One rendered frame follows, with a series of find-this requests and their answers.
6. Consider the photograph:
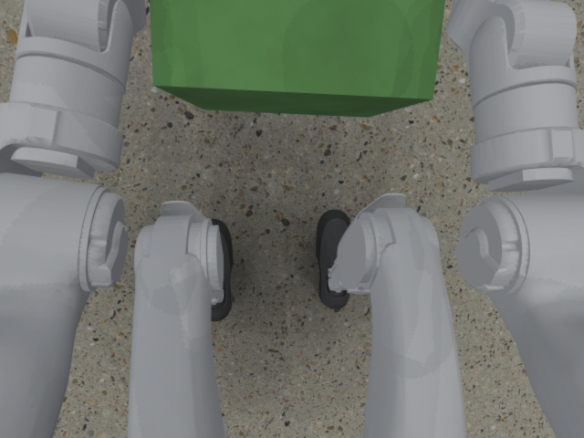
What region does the left robot upper arm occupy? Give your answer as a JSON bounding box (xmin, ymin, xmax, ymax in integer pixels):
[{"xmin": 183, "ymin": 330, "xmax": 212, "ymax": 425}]
[{"xmin": 0, "ymin": 172, "xmax": 129, "ymax": 438}]

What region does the left robot shin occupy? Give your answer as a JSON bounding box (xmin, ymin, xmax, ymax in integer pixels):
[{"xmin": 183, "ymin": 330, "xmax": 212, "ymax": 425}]
[{"xmin": 134, "ymin": 201, "xmax": 224, "ymax": 305}]

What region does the right robot forearm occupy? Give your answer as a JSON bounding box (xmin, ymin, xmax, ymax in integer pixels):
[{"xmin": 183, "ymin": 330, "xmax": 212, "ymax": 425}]
[{"xmin": 446, "ymin": 0, "xmax": 584, "ymax": 194}]

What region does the robot shin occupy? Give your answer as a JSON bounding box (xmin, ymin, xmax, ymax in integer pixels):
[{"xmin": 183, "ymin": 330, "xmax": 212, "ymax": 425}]
[
  {"xmin": 328, "ymin": 193, "xmax": 440, "ymax": 295},
  {"xmin": 134, "ymin": 201, "xmax": 224, "ymax": 305}
]

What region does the right robot upper arm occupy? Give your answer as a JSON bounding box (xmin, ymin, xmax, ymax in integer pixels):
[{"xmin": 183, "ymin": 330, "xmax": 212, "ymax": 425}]
[{"xmin": 455, "ymin": 193, "xmax": 584, "ymax": 438}]

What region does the right robot shin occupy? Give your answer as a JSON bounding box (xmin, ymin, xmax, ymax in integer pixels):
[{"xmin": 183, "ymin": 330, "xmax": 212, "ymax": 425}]
[{"xmin": 328, "ymin": 193, "xmax": 440, "ymax": 295}]

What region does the carton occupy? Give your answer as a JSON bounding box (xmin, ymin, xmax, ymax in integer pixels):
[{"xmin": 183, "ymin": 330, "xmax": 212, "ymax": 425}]
[{"xmin": 150, "ymin": 0, "xmax": 445, "ymax": 118}]

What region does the left robot forearm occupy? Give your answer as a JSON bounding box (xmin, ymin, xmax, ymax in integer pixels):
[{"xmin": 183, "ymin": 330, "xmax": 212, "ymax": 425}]
[{"xmin": 0, "ymin": 0, "xmax": 147, "ymax": 180}]

